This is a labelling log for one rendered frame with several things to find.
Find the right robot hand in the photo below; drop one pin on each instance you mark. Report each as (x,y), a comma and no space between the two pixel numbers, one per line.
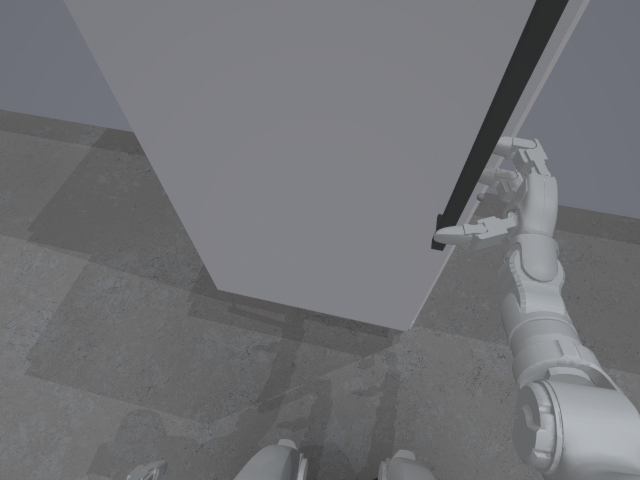
(534,199)

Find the right robot shin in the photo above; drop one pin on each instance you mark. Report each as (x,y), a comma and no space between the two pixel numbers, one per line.
(405,454)

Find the handle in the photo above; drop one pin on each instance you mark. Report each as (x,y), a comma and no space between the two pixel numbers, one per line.
(534,38)

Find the left robot thigh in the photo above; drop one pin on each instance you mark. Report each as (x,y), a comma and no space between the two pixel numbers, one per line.
(275,462)

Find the right robot upper arm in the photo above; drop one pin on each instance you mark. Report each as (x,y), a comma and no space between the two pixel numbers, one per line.
(576,432)

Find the fridge door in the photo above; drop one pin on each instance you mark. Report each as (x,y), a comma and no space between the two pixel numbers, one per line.
(308,146)

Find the left robot hand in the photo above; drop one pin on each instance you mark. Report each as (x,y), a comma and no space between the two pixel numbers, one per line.
(153,471)

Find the right robot forearm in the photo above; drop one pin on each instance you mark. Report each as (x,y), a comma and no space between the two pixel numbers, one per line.
(540,333)

